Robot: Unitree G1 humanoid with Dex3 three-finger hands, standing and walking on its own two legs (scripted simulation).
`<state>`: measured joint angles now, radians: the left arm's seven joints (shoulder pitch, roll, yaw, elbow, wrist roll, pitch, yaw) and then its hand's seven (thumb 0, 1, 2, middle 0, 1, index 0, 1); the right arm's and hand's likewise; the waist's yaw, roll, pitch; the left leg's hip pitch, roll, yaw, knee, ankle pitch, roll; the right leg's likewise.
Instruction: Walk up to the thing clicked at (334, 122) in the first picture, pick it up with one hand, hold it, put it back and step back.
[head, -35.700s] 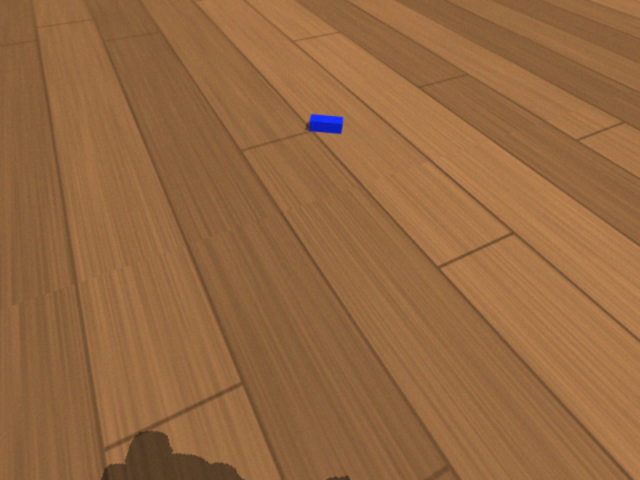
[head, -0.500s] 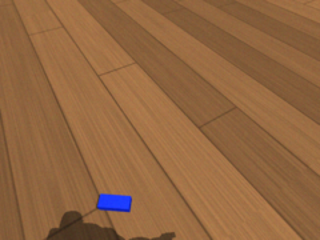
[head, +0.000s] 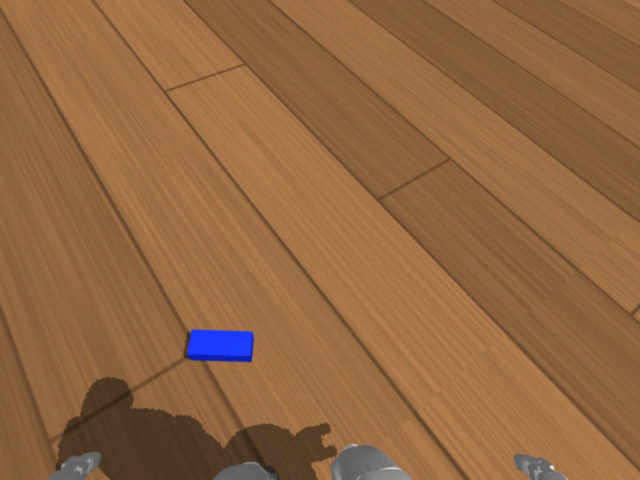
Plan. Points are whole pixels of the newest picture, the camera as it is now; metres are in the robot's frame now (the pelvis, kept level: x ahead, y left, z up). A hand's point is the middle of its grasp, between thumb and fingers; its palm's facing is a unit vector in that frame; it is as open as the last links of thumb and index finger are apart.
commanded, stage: step back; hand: left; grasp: from above
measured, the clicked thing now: (221, 345) +0.50 +0.23 -0.74
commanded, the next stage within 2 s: none
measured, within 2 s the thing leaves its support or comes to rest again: neither
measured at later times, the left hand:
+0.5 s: hand out of the picture -0.01 +0.22 -0.13, palm faces +0.01 -0.91 -0.42, open 7.4 cm
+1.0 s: hand out of the picture -0.23 +0.25 -0.16, palm faces -0.02 -0.92 -0.40, open 7.4 cm
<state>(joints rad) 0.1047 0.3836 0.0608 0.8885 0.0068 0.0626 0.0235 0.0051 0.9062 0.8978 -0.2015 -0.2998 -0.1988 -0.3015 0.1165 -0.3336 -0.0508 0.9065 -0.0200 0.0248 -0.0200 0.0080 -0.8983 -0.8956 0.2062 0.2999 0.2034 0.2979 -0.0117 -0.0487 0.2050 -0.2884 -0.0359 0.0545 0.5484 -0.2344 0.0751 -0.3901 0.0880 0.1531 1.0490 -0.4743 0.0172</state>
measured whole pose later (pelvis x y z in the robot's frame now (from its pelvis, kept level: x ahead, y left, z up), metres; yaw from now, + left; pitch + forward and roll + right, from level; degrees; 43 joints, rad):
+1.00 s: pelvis -0.30 -0.04 -0.01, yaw -2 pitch -2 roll -1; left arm 0.21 0.42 0.09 0.85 0.02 0.06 0.01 0.01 0.91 0.90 -0.20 -0.30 -0.20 -0.30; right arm 0.07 -0.36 -0.04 0.80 -0.03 0.02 -0.01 0.01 -0.90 -0.90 0.21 0.30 0.20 0.30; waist 0.04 -0.03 0.19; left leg -0.39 0.05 0.04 0.61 -0.18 0.02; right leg -0.28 0.03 0.10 0.89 -0.49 0.04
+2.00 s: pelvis -0.55 -0.08 -0.01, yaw +2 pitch -2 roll +2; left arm 0.23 0.38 0.05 0.96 0.03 -0.01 -0.01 0.01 0.90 0.90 -0.21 -0.30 -0.20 -0.30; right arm 0.20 -0.38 -0.05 0.99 -0.03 0.00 0.02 0.01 -0.90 -0.90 0.20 0.30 0.20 0.30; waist 0.03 -0.01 0.08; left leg -0.24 -0.02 0.00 0.58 -0.30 0.00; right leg -0.21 -0.04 0.03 0.65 -0.39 0.01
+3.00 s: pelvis -0.50 -0.07 +0.01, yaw +3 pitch -3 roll +0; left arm 0.07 0.35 0.00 1.13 0.00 -0.02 -0.01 0.01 0.91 0.90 -0.20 -0.30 -0.20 -0.30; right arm 0.04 -0.35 0.00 1.10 0.00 -0.02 0.01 0.01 -0.90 -0.90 0.20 0.30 0.20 0.30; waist 0.01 0.01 0.07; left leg -0.12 0.02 0.00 0.37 -0.20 -0.02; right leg -0.08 -0.04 -0.03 0.36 -0.22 0.03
